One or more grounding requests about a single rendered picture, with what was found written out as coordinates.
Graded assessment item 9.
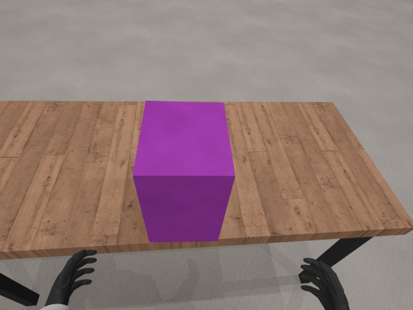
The right robot hand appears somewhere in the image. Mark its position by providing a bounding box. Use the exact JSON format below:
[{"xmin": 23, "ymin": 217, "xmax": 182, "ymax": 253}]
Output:
[{"xmin": 301, "ymin": 258, "xmax": 350, "ymax": 310}]

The carton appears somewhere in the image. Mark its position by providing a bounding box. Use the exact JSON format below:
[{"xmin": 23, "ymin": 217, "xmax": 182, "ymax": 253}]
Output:
[{"xmin": 133, "ymin": 101, "xmax": 236, "ymax": 243}]

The left robot hand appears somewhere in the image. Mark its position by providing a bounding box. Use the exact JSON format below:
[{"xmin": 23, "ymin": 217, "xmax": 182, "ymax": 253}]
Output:
[{"xmin": 45, "ymin": 249, "xmax": 97, "ymax": 306}]

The table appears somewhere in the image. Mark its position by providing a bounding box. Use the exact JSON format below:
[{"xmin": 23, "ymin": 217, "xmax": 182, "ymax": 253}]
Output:
[{"xmin": 0, "ymin": 101, "xmax": 413, "ymax": 306}]

